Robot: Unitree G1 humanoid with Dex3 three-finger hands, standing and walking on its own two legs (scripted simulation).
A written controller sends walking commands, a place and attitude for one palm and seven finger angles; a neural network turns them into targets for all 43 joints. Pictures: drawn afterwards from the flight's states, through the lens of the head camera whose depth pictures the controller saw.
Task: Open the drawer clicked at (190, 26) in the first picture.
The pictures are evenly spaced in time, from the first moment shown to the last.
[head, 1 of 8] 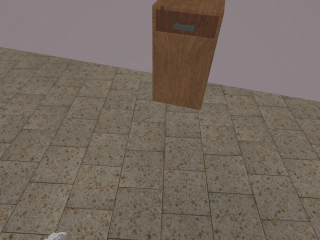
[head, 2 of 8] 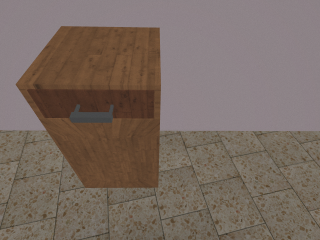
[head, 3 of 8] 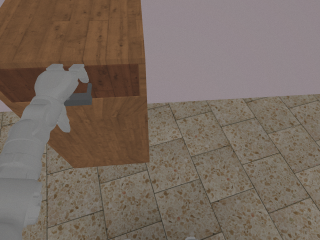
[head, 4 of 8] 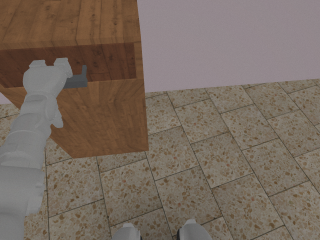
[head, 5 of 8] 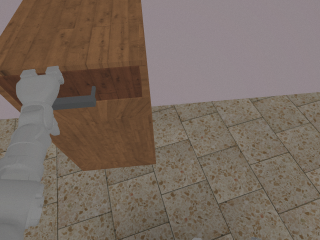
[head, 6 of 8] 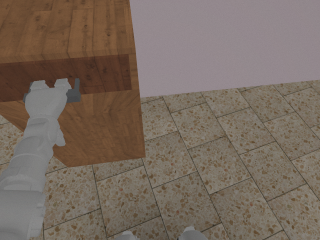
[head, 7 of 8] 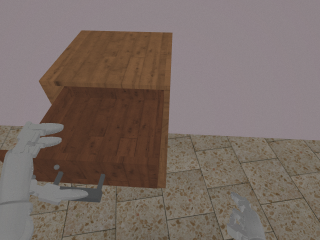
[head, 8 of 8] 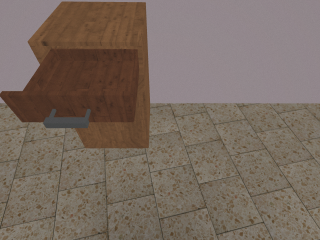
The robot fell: no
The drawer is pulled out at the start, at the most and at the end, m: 0.00 0.30 0.30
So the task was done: yes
